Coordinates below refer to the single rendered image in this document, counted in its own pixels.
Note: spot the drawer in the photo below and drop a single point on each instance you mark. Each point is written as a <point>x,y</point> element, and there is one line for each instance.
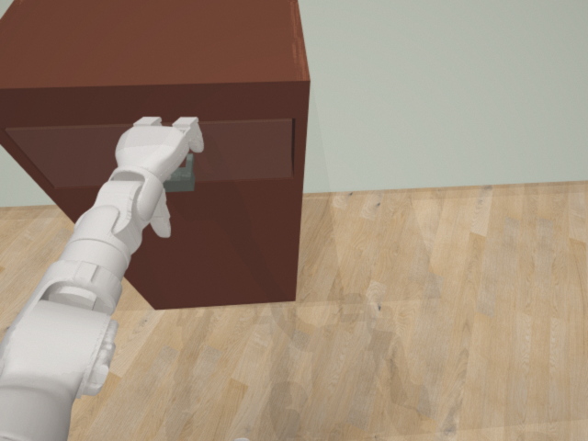
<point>84,155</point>

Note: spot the cabinet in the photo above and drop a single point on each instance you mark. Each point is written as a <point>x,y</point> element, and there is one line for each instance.
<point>99,62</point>

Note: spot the handle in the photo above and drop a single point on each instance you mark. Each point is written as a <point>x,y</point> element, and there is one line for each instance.
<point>182,179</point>

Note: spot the left robot forearm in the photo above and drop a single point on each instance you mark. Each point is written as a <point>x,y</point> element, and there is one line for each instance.
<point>92,265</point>

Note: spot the left robot hand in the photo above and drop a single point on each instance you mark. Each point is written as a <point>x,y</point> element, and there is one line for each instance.
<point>159,150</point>

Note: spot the left robot upper arm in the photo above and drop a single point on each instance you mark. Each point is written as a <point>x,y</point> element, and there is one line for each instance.
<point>60,353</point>

